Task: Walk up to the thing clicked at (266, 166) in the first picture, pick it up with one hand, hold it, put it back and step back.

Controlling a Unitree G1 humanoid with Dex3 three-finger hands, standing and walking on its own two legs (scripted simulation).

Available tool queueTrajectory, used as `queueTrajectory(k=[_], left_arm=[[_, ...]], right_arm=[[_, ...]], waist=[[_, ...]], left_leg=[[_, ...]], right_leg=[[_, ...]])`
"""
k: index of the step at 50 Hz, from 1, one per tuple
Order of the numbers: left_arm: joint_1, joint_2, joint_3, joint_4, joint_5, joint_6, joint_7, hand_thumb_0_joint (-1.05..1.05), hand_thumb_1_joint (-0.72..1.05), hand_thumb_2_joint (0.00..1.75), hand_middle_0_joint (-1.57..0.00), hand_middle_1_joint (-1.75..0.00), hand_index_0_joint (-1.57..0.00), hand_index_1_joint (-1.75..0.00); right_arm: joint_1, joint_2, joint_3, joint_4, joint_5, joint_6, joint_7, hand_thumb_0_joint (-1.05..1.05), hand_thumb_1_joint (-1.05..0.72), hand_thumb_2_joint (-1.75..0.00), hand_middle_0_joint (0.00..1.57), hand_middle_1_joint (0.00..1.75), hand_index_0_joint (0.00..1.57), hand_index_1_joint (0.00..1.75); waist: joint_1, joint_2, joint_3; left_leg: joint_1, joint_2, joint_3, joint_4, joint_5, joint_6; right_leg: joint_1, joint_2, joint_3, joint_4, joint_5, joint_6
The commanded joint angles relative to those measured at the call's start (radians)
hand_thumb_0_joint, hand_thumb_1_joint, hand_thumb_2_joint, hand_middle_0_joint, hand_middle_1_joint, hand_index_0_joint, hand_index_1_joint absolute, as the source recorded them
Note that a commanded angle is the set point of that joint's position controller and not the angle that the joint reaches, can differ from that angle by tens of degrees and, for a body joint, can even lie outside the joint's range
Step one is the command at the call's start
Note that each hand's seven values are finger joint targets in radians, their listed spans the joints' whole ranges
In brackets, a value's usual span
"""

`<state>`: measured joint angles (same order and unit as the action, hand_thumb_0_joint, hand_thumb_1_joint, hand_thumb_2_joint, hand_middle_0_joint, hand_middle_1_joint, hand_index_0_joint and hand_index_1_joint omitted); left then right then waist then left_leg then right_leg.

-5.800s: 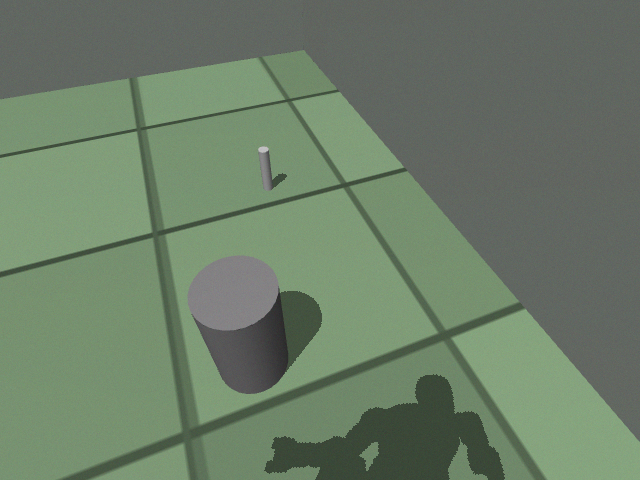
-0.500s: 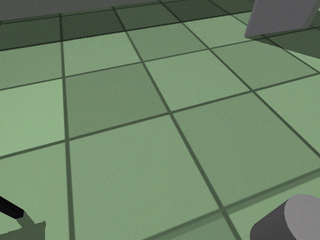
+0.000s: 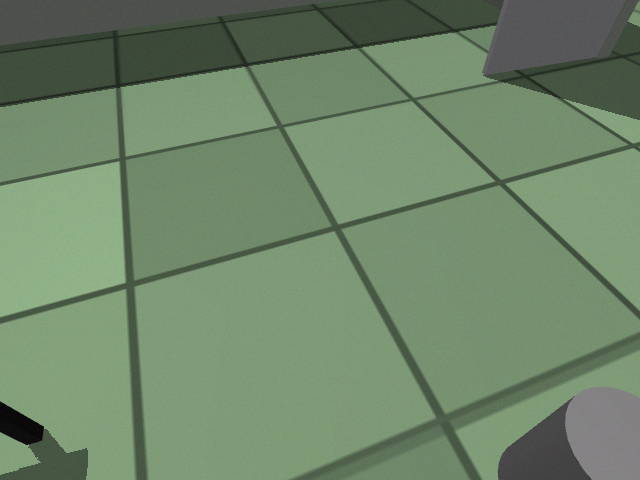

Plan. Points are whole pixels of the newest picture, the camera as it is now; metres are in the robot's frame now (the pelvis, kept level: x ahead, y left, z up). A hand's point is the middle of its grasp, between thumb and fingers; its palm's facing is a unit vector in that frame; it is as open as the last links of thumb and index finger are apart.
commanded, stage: stand
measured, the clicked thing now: out of the picture +0.35 -1.47 -0.67
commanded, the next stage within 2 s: walk up in 0.76 s
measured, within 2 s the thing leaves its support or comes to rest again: neither
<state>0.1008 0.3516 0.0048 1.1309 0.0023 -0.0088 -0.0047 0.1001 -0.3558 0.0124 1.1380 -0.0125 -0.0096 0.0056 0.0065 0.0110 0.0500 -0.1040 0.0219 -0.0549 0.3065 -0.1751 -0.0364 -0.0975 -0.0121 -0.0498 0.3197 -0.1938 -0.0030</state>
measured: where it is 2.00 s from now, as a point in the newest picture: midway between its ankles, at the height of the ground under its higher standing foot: (317, 474)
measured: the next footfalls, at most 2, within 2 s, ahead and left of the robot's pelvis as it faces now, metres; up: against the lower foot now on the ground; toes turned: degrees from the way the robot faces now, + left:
left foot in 1.02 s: +0.14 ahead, +0.17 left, +0.00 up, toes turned -1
right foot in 1.40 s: +0.27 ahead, -0.11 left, +0.00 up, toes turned -16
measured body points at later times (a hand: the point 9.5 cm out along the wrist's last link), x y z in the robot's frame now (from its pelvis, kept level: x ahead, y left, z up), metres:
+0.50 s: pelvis +0.00 +0.00 +0.00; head +0.02 -0.01 +0.45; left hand +0.08 +0.30 -0.13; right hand +0.07 -0.30 -0.14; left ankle +0.00 +0.14 -0.75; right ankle -0.01 -0.11 -0.75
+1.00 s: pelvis +0.04 +0.03 -0.01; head +0.05 +0.04 +0.44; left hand +0.06 +0.35 -0.14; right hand +0.12 -0.30 -0.12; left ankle +0.08 +0.16 -0.74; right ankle -0.01 -0.11 -0.75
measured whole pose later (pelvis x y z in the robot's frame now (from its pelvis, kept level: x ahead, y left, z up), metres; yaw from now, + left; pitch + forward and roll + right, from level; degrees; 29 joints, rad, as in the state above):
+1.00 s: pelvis +0.04 +0.03 -0.01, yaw -1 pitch -2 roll -1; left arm 0.29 0.39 0.08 0.99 0.03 -0.03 -0.04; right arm 0.19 -0.41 -0.07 1.00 -0.05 -0.03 0.06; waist 0.05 0.00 0.08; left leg -0.30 0.05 0.00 0.60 -0.39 0.01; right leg -0.09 -0.03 -0.02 0.44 -0.31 0.00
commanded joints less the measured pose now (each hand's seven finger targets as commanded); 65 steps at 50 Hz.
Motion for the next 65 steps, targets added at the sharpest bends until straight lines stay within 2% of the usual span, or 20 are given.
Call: queueTrajectory(k=[1,18,37,38,39,40,42,43,45,46,47,49,50,51,52,53,55,56,61,65], left_arm=[[-0.034,0.219,0.043,-0.061,0.004,-0.021,0.012,0.0,0.9,0.9,-0.2,-0.3,-0.2,-0.3],[-0.028,0.218,0.039,-0.062,0.004,-0.02,0.011,0.0,0.9,0.9,-0.2,-0.3,-0.2,-0.3],[-0.019,0.222,0.041,-0.061,0.005,-0.025,0.014,0.0,0.9,0.9,-0.2,-0.3,-0.2,-0.3],[0.05,0.283,0.104,-0.108,0.017,-0.031,-0.007,0.0,0.9,0.9,-0.2,-0.3,-0.2,-0.3],[0.092,0.284,0.111,-0.104,0.027,-0.031,-0.014,0.0,0.9,0.9,-0.2,-0.3,-0.2,-0.3],[0.106,0.303,0.125,-0.113,0.031,-0.03,-0.018,0.0,0.9,0.9,-0.2,-0.3,-0.2,-0.3],[0.127,0.346,0.15,-0.151,0.038,-0.038,-0.018,0.0,0.9,0.9,-0.2,-0.3,-0.2,-0.3],[0.135,0.336,0.15,-0.164,0.039,-0.044,-0.018,0.0,0.9,0.9,-0.2,-0.3,-0.2,-0.3],[0.089,0.335,0.15,-0.196,0.04,-0.049,-0.021,0.0,0.9,0.9,-0.2,-0.3,-0.2,-0.3],[0.141,0.312,0.141,-0.209,0.035,-0.04,-0.026,0.0,0.9,0.9,-0.2,-0.3,-0.2,-0.3],[0.136,0.307,0.137,-0.222,0.032,-0.039,-0.032,0.0,0.9,0.9,-0.2,-0.3,-0.2,-0.3],[0.016,0.299,0.13,-0.277,0.021,-0.035,-0.033,0.0,0.9,0.9,-0.2,-0.3,-0.2,-0.3],[0.025,0.241,0.115,-0.293,0.018,-0.029,-0.034,0.0,0.9,0.9,-0.2,-0.3,-0.2,-0.3],[0.078,0.157,0.088,-0.31,0.018,-0.026,-0.032,0.0,0.9,0.9,-0.2,-0.3,-0.2,-0.3],[0.11,0.177,0.088,-0.315,0.019,-0.024,-0.021,0.0,0.9,0.9,-0.2,-0.3,-0.2,-0.3],[0.134,0.259,0.098,-0.29,0.018,-0.02,-0.012,0.0,0.9,0.9,-0.2,-0.3,-0.2,-0.3],[0.229,0.271,0.103,-0.243,0.004,-0.024,-0.023,0.0,0.9,0.9,-0.2,-0.3,-0.2,-0.3],[0.249,0.277,0.109,-0.23,0.005,-0.028,-0.03,0.0,0.9,0.9,-0.2,-0.3,-0.2,-0.3],[0.189,0.231,0.098,-0.278,0.011,-0.029,-0.056,0.0,0.9,0.9,-0.2,-0.3,-0.2,-0.3],[0.17,0.217,0.098,-0.304,0.01,-0.034,-0.062,0.0,0.9,0.9,-0.2,-0.3,-0.2,-0.3]], right_arm=[[-0.026,-0.211,-0.04,-0.06,0.004,-0.018,-0.019,0.0,-0.9,-0.9,0.2,0.3,0.2,0.3],[-0.022,-0.208,-0.04,-0.057,0.003,-0.02,-0.018,0.0,-0.9,-0.9,0.2,0.3,0.2,0.3],[-0.012,-0.203,-0.039,-0.068,0.004,-0.017,-0.018,0.0,-0.9,-0.9,0.2,0.3,0.2,0.3],[0.05,-0.257,-0.089,-0.115,-0.01,-0.027,0.002,0.0,-0.9,-0.9,0.2,0.3,0.2,0.3],[0.048,-0.252,-0.093,-0.127,-0.019,-0.026,0.01,0.0,-0.9,-0.9,0.2,0.3,0.2,0.3],[-0.007,-0.239,-0.095,-0.155,-0.024,-0.021,0.016,0.0,-0.9,-0.9,0.2,0.3,0.2,0.3],[-0.064,-0.221,-0.101,-0.209,-0.031,-0.019,0.025,0.0,-0.9,-0.9,0.2,0.3,0.2,0.3],[-0.04,-0.239,-0.108,-0.212,-0.028,-0.026,0.029,0.0,-0.9,-0.9,0.2,0.3,0.2,0.3],[0.015,-0.229,-0.113,-0.222,-0.022,-0.041,0.041,0.0,-0.9,-0.9,0.2,0.3,0.2,0.3],[-0.04,-0.234,-0.124,-0.255,-0.042,-0.053,0.047,0.0,-0.9,-0.9,0.2,0.3,0.2,0.3],[-0.019,-0.224,-0.132,-0.261,-0.042,-0.059,0.048,0.0,-0.9,-0.9,0.2,0.3,0.2,0.3],[0.208,-0.21,-0.147,-0.21,-0.026,-0.06,0.043,0.0,-0.9,-0.9,0.2,0.3,0.2,0.3],[0.304,-0.247,-0.171,-0.18,-0.032,-0.059,0.034,0.0,-0.9,-0.9,0.2,0.3,0.2,0.3],[0.393,-0.339,-0.202,-0.179,-0.05,-0.06,0.022,0.0,-0.9,-0.9,0.2,0.3,0.2,0.3],[0.323,-0.391,-0.205,-0.232,-0.05,-0.067,0.017,0.0,-0.9,-0.9,0.2,0.3,0.2,0.3],[0.21,-0.401,-0.202,-0.274,-0.026,-0.065,0.02,0.0,-0.9,-0.9,0.2,0.3,0.2,0.3],[0.114,-0.314,-0.173,-0.324,-0.018,-0.067,0.022,0.0,-0.9,-0.9,0.2,0.3,0.2,0.3],[0.112,-0.283,-0.161,-0.339,-0.018,-0.072,0.02,0.0,-0.9,-0.9,0.2,0.3,0.2,0.3],[0.184,-0.3,-0.159,-0.357,-0.018,-0.078,0.022,0.0,-0.9,-0.9,0.2,0.3,0.2,0.3],[0.175,-0.309,-0.159,-0.389,-0.013,-0.064,0.027,0.0,-0.9,-0.9,0.2,0.3,0.2,0.3]], waist=[[-0.002,-0.005,-0.095],[-0.001,0.0,-0.08],[-0.002,-0.016,-0.101],[0.012,-0.042,-0.174],[0.036,-0.052,-0.111],[0.061,-0.084,-0.001],[0.1,-0.165,0.144],[0.084,-0.114,0.156],[0.043,-0.133,0.111],[0.045,-0.115,0.12],[0.028,-0.122,0.106],[-0.096,-0.147,-0.001],[-0.139,-0.041,-0.053],[-0.186,0.267,-0.093],[-0.143,0.249,-0.078],[-0.094,0.137,-0.005],[-0.021,0.121,0.038],[-0.018,0.133,0.041],[-0.048,0.125,0.054],[-0.045,0.134,0.041]], left_leg=[[-0.004,0.099,-0.056,-0.027,0.192,0.044],[0.003,0.1,-0.057,-0.036,0.154,0.045],[0.014,0.102,-0.052,-0.019,0.222,0.046],[-0.01,0.035,-0.021,0.088,-0.173,0.111],[-0.144,0.027,-0.019,0.121,-0.371,0.116],[-0.324,-0.004,0.016,0.188,-0.403,0.098],[-0.518,0.023,0.031,0.507,-0.297,0.062],[-0.526,0.061,-0.003,0.494,-0.293,0.065],[-0.441,0.096,-0.015,0.414,-0.301,0.066],[-0.369,0.05,0.021,0.371,-0.328,0.053],[-0.279,0.045,0.021,0.314,-0.298,0.054],[0.005,0.022,0.072,0.172,-0.068,0.039],[0.236,0.002,0.074,0.146,-0.015,0.034],[0.337,0.178,-0.175,-0.034,-0.306,0.087],[0.205,0.389,-0.515,-0.159,-0.52,0.149],[0.03,0.433,-0.51,-0.178,-0.606,0.23],[0.009,0.34,-0.312,-0.142,-0.455,0.224],[0.019,0.292,-0.213,-0.125,-0.349,0.207],[0.052,0.273,-0.001,-0.062,0.067,0.241],[-0.027,0.229,0.087,-0.004,0.05,0.214]], right_leg=[[0.035,-0.126,0.095,-0.045,0.158,-0.015],[0.01,-0.122,0.101,-0.049,0.112,-0.018],[0.046,-0.127,0.098,-0.04,0.214,-0.015],[0.117,-0.071,0.078,0.029,-0.21,-0.055],[0.111,-0.118,0.157,0.001,-0.443,-0.093],[0.104,-0.171,0.243,-0.055,-0.574,-0.13],[0.053,-0.388,0.454,-0.219,-0.555,-0.258],[0.054,-0.389,0.442,-0.211,-0.475,-0.278],[0.036,-0.333,0.319,-0.173,-0.353,-0.245],[-0.03,-0.29,0.393,-0.141,-0.252,-0.238],[-0.083,-0.271,0.341,-0.099,-0.14,-0.217],[-0.204,-0.187,0.218,0.059,-0.099,-0.158],[-0.374,-0.104,0.154,0.21,-0.173,-0.105],[-0.536,0.054,0.062,0.559,-0.347,-0.07],[-0.578,0.076,0.131,0.733,-0.374,-0.039],[-0.531,-0.009,0.202,0.789,-0.322,-0.049],[-0.497,-0.058,0.167,0.781,-0.21,-0.038],[-0.484,-0.077,0.151,0.736,-0.17,-0.03],[-0.416,-0.088,0.068,0.465,-0.141,0.005],[-0.273,-0.047,-0.011,0.332,-0.049,-0.019]])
